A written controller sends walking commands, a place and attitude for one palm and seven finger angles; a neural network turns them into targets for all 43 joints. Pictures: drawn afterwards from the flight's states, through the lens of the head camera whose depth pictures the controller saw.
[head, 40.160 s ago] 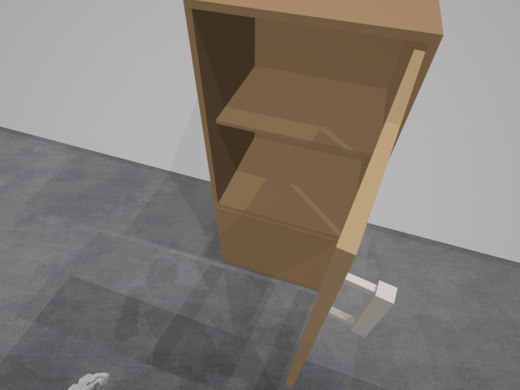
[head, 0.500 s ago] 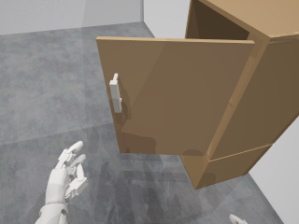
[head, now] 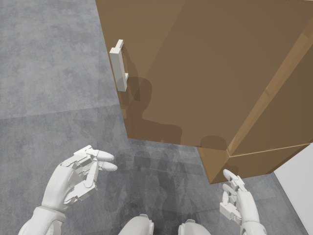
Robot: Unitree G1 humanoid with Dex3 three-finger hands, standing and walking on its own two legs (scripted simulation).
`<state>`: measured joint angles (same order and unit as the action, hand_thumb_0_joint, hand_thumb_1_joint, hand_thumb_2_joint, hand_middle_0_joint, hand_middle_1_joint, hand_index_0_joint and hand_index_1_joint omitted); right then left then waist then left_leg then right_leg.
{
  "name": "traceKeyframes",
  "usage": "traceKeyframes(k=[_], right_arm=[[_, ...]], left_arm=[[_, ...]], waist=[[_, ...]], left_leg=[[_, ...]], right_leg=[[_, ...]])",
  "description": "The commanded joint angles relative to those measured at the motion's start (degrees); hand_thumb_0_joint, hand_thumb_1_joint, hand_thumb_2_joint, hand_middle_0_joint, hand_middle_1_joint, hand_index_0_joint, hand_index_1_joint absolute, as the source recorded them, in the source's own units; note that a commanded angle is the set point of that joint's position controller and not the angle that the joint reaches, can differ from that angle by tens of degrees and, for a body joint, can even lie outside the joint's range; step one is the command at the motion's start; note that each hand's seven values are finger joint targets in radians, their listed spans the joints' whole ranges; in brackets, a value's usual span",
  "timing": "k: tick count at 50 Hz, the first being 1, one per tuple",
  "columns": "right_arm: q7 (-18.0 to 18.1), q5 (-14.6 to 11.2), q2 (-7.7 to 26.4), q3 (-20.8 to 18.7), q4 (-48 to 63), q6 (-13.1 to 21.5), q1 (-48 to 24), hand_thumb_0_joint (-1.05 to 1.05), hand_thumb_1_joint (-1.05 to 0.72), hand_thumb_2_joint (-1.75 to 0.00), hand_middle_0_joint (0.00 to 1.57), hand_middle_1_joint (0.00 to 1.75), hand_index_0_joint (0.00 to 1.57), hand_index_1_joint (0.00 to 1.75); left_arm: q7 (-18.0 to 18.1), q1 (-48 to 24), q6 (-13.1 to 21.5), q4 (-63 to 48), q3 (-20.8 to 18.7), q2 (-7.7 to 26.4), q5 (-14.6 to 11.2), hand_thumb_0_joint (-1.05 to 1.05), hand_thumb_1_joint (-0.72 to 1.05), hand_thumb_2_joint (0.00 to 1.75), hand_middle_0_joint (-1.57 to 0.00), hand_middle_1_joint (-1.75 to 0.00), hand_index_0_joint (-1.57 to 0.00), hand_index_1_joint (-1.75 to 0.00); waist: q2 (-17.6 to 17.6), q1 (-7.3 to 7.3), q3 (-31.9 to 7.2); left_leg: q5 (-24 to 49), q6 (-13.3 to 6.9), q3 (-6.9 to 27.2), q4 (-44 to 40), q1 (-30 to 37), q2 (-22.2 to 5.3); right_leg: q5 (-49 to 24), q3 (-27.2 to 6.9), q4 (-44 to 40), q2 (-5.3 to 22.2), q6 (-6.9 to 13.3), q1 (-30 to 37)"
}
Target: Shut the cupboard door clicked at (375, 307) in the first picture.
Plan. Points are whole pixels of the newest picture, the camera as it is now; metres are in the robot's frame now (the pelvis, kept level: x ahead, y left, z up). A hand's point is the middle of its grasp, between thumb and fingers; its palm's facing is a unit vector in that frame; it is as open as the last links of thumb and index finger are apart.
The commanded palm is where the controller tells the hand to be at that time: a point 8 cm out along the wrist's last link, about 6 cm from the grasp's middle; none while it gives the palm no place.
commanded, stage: raise the hand and make a fist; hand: left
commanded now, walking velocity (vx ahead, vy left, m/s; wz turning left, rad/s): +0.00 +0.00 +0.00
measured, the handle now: (121, 66) +0.49 +0.15 +0.15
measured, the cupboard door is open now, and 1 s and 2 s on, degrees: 72 72 72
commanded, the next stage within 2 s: bring the fist close to the handle in 1.20 s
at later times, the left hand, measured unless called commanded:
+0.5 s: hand (70, 155) +0.24 +0.20 +0.14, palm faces +0.01 -1.00 -0.07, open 3.1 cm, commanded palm +0.22 +0.25 +0.13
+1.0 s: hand (71, 148) +0.25 +0.20 +0.14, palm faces -0.06 -1.00 -0.03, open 3.1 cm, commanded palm +0.23 +0.26 +0.16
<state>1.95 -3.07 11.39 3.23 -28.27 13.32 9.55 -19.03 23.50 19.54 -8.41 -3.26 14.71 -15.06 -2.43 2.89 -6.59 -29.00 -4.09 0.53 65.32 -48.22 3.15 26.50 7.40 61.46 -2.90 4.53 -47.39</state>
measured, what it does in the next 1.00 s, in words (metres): rises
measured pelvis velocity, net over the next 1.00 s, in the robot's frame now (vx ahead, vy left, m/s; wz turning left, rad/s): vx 0.03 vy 0.02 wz -0.01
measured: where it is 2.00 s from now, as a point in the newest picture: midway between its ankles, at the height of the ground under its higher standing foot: outside the picture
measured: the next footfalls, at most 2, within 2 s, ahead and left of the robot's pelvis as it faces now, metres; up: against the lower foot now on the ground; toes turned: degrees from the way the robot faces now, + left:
none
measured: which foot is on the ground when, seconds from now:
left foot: down 0.00-1.00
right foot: down 0.00-1.00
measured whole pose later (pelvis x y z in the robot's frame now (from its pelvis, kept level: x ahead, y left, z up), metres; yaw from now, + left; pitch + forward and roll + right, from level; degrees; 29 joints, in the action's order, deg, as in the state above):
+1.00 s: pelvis +0.03 +0.02 +0.06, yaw +0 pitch +4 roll -2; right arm 2.8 -3.5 15.0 3.3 -31.1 12.5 16.2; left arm -15.4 18.0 3.5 -7.4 -8.6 15.7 -17.2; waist -3.0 1.2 -4.1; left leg -21.7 -5.2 -0.5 43.4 -25.1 4.4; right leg 19.5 4.3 40.8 -2.5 2.6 -25.0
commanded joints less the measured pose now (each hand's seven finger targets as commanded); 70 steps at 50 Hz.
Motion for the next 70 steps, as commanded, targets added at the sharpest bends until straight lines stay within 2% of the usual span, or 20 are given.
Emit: traceKeyframes(k=[1,2,5,8,11,14,17,19,27,32,35,39,43,47,52,55,59,63,67,70], right_arm=[[1.45,-0.51,7.69,-4.99,12.43,0.38,-1.47,0.0,-0.9,-0.9,0.2,0.3,0.2,0.3],[1.36,-0.06,6.79,-4.76,11.79,0.15,-1.57,0.0,-0.9,-0.9,0.2,0.3,0.2,0.3],[0.69,0.52,5.85,-4.7,9.76,0.72,0.35,0.0,-0.9,-0.9,0.2,0.3,0.2,0.3],[0.16,0.9,7.41,-5.12,7.8,2.05,2.21,0.0,-0.9,-0.9,0.2,0.3,0.2,0.3],[0.24,0.3,9.51,-5.76,7.58,3.03,3.59,0.0,-0.9,-0.9,0.2,0.3,0.2,0.3],[0.94,-0.2,10.36,-6.16,8.79,3.45,3.82,0.0,-0.9,-0.9,0.2,0.3,0.2,0.3],[1.54,0.04,9.83,-6.16,9.22,2.65,3.1,0.0,-0.9,-0.9,0.2,0.3,0.2,0.3],[1.51,-0.07,8.46,-5.7,9.49,2.09,2.96,0.0,-0.9,-0.9,0.2,0.3,0.2,0.3],[1.03,-0.71,10.56,-4.49,8.57,1.29,3.05,0.0,-0.9,-0.9,0.2,0.3,0.2,0.3],[1.88,-0.59,10.72,-3.75,9.13,1.71,1.93,0.0,-0.9,-0.9,0.2,0.3,0.2,0.3],[1.93,-0.31,9.42,-2.83,9.19,1.99,0.98,0.0,-0.9,-0.9,0.2,0.3,0.2,0.3],[1.64,-0.43,9.35,-2.31,7.15,2.73,0.71,0.0,-0.9,-0.9,0.2,0.3,0.2,0.3],[1.36,-0.91,10.46,-2.86,6.18,3.23,1.66,0.0,-0.9,-0.9,0.2,0.3,0.2,0.3],[1.48,-0.84,11.05,-3.3,7.01,3.26,0.94,0.0,-0.9,-0.9,0.2,0.3,0.2,0.3],[1.61,0.4,10.19,-2.95,7.03,3.52,0.28,0.0,-0.9,-0.9,0.2,0.3,0.2,0.3],[1.13,0.21,9.59,-2.85,6.09,3.92,0.79,0.0,-0.9,-0.9,0.2,0.3,0.2,0.3],[0.73,-0.27,10.34,-3.19,5.3,3.76,1.62,0.0,-0.9,-0.9,0.2,0.3,0.2,0.3],[1.23,-0.61,11.1,-3.37,6.19,3.21,1.26,0.0,-0.9,-0.9,0.2,0.3,0.2,0.3],[1.89,-0.01,10.76,-3.1,6.43,3.0,0.32,0.0,-0.9,-0.9,0.2,0.3,0.2,0.3],[1.85,0.13,9.93,-2.85,5.73,3.4,0.33,0.0,-0.9,-0.9,0.2,0.3,0.2,0.3]], left_arm=[[2.7,7.82,-7.71,-15.79,-16.01,10.66,-4.9,0.0,0.9,0.9,-0.86,-1.02,-0.86,-1.02],[4.98,8.63,-6.95,-17.53,-18.7,11.05,-5.77,0.0,0.9,0.9,-0.88,-1.04,-0.88,-1.04],[8.13,9.14,-1.08,-19.57,-16.21,6.4,-6.13,0.0,0.9,0.9,-0.93,-1.1,-0.93,-1.1],[6.04,7.74,3.78,-16.16,-9.24,3.04,-4.29,0.0,0.9,0.9,-0.99,-1.16,-0.99,-1.16],[1.62,8.04,4.0,-11.88,-3.77,1.16,-3.51,0.0,0.9,0.9,-1.04,-1.22,-1.04,-1.22],[-0.17,6.86,2.2,-14.22,-6.8,5.81,-3.59,0.0,0.9,0.9,-1.1,-1.28,-1.1,-1.28],[3.1,4.35,1.74,-19.83,-14.56,12.28,-3.54,0.0,0.9,0.9,-1.15,-1.34,-1.15,-1.34],[5.68,4.19,2.34,-21.59,-14.74,10.08,-4.17,0.0,0.9,0.9,-1.19,-1.38,-1.19,-1.38],[4.7,-0.55,-4.33,-11.93,-5.11,3.88,-2.9,0.0,0.9,0.9,-1.3,-1.5,-1.3,-1.5],[4.98,-7.69,-7.87,-15.98,-10.68,11.39,-2.04,0.0,0.9,0.9,-1.3,-1.5,-1.3,-1.5],[7.32,-11.76,-6.16,-19.66,-13.27,11.87,-2.71,0.0,0.9,0.9,-1.3,-1.5,-1.3,-1.5],[8.18,-14.27,-5.46,-16.04,-11.68,9.18,-3.5,0.0,0.9,0.9,-1.3,-1.5,-1.3,-1.5],[4.37,-8.72,-10.24,-6.87,-7.28,5.27,-3.3,0.0,0.9,0.9,-1.3,-1.5,-1.3,-1.5],[3.04,-8.92,-13.64,-8.93,-9.71,8.74,-2.89,0.0,0.9,0.9,-1.3,-1.5,-1.3,-1.5],[7.72,-15.47,-8.19,-18.61,-15.39,13.19,-3.07,0.0,0.9,0.9,-1.3,-1.5,-1.3,-1.5],[8.92,-14.67,-4.71,-17.64,-12.24,9.51,-2.46,0.0,0.9,0.9,-1.3,-1.5,-1.3,-1.5],[6.47,-10.44,-6.89,-10.82,-7.47,5.9,-1.8,0.0,0.9,0.9,-1.3,-1.5,-1.3,-1.5],[3.87,-9.39,-11.3,-8.71,-7.99,7.27,-2.08,0.0,0.9,0.9,-1.3,-1.5,-1.3,-1.5],[5.89,-17.43,-10.14,-14.8,-11.8,10.7,-2.94,0.0,0.9,0.9,-1.3,-1.5,-1.3,-1.5],[8.04,-21.95,-6.85,-15.43,-9.73,7.81,-2.68,0.0,0.9,0.9,-1.3,-1.5,-1.3,-1.5]], waist=[[4.15,2.62,-18.45],[3.06,3.48,-19.38],[1.14,1.53,-15.05],[1.12,-2.14,-9.42],[3.72,-4.56,-7.33],[4.01,-3.05,-11.82],[1.29,-0.07,-16.04],[-0.72,0.49,-15.59],[1.65,-3.29,-2.29],[0.27,-1.85,-5.42],[-3.04,-0.8,-7.83],[-2.72,-1.72,-4.2],[2.44,-1.95,-1.21],[3.22,-0.94,-2.27],[-0.08,-0.17,-5.86],[-4.08,-1.15,-5.08],[-1.55,-2.27,-1.72],[3.47,-1.98,-1.19],[2.0,-1.89,-3.74],[-0.53,-2.4,-5.2]], left_leg=[[13.99,2.29,3.16,-12.89,5.67,-1.25],[16.9,2.64,3.54,-12.85,6.16,-1.37],[22.06,3.52,3.63,-14.18,8.1,-1.8],[23.06,3.42,3.98,-13.61,8.24,-2.27],[19.61,2.87,4.25,-13.48,8.74,-2.5],[19.48,2.32,4.02,-14.68,11.13,-2.16],[22.82,2.78,3.81,-17.01,14.5,-2.06],[24.85,3.46,3.74,-19.14,17.34,-2.19],[17.46,3.23,5.43,-23.49,17.81,-3.46],[14.34,2.79,5.92,-26.26,20.63,-3.18],[15.72,3.67,6.24,-28.38,23.89,-3.31],[14.67,4.09,6.59,-29.97,24.52,-3.58],[14.91,3.3,5.91,-30.31,22.92,-3.35],[15.48,2.81,5.34,-30.22,22.97,-2.9],[16.71,3.19,5.23,-30.53,25.13,-2.77],[16.65,3.96,5.63,-30.79,26.78,-3.0],[14.05,3.41,5.8,-30.65,24.81,-3.11],[13.08,2.47,5.36,-30.48,22.95,-2.79],[14.82,2.39,5.22,-29.72,24.36,-2.63],[15.24,2.94,5.78,-30.05,26.56,-2.8]], right_leg=[[-9.68,-13.96,-15.55,4.52,-3.86,26.74],[-16.32,-13.31,-14.1,4.15,-3.67,29.19],[-29.88,-11.53,-12.22,3.54,-3.64,27.02],[-29.33,-10.49,-11.58,3.1,-4.03,19.96],[-22.51,-9.8,-13.51,3.12,-4.61,16.05],[-20.21,-10.61,-15.34,3.6,-4.35,19.48],[-21.45,-9.07,-14.27,2.7,-2.79,23.74],[-22.21,-7.36,-13.98,2.11,-2.27,23.83],[-15.1,-5.59,-19.53,1.49,-2.49,18.92],[-12.42,-6.46,-22.09,2.03,-2.14,23.22],[-13.01,-5.58,-21.94,1.82,-1.8,24.95],[-12.47,-5.17,-23.56,1.59,-1.89,24.42],[-13.82,-5.59,-25.69,2.07,-2.26,25.45],[-14.39,-6.72,-26.52,2.67,-2.25,27.65],[-14.08,-6.66,-25.48,2.17,-1.96,28.47],[-13.89,-5.94,-24.81,1.86,-1.77,26.12],[-12.95,-5.98,-25.81,2.05,-2.07,24.94],[-12.36,-7.01,-27.11,2.54,-2.43,26.6],[-13.52,-7.27,-26.48,2.39,-2.39,27.42],[-13.5,-6.32,-25.32,2.04,-2.26,26.04]])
